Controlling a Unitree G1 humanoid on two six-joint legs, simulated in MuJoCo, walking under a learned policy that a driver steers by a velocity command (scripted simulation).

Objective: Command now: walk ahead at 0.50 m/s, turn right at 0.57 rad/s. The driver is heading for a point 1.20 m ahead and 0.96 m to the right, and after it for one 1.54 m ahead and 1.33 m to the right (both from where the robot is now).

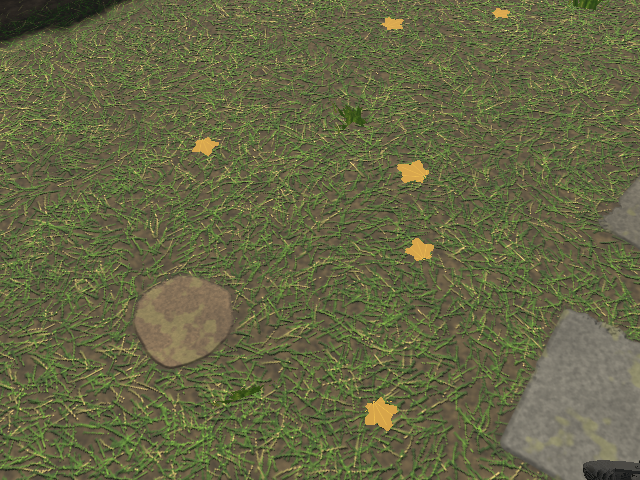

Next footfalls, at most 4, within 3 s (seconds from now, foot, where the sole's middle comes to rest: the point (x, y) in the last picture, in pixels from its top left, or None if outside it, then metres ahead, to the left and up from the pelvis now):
0.22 left None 0.31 0.14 -0.78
0.74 right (456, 458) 0.51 -0.19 -0.78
1.20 left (441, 310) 0.86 -0.18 -0.78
1.72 right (610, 330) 0.81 -0.57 -0.78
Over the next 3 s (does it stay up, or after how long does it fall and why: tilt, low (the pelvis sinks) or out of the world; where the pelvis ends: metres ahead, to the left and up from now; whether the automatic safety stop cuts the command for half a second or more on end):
stays up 1.12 -0.94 -0.01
